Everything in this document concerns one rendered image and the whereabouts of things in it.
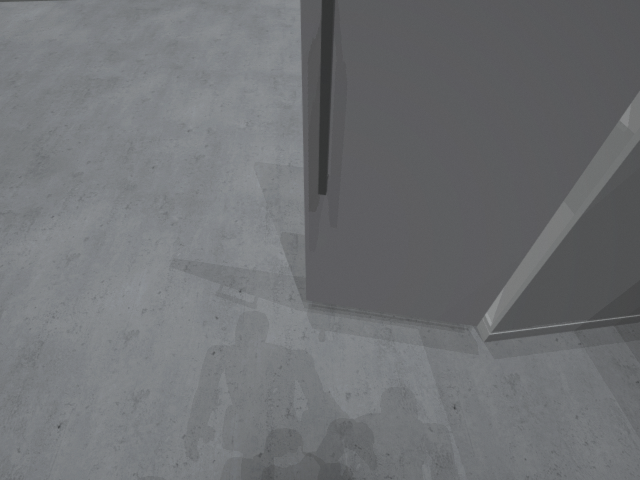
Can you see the fridge door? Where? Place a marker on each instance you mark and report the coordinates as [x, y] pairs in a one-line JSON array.
[[457, 129]]

